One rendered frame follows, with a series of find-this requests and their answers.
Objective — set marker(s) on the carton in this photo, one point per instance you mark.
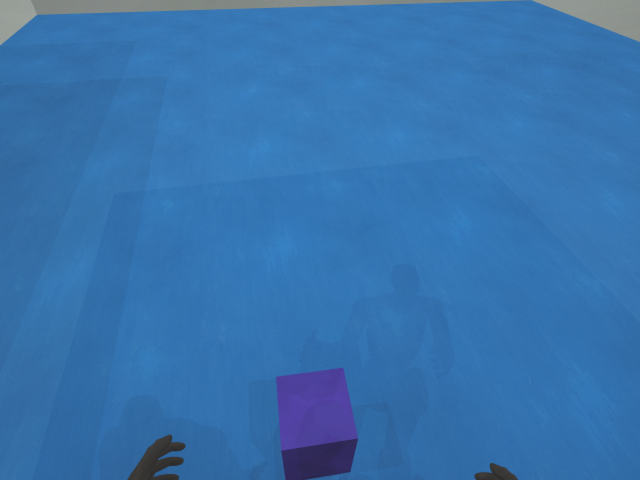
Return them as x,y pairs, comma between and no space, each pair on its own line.
317,428

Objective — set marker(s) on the robot left hand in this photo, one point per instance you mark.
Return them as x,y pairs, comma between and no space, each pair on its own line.
149,464

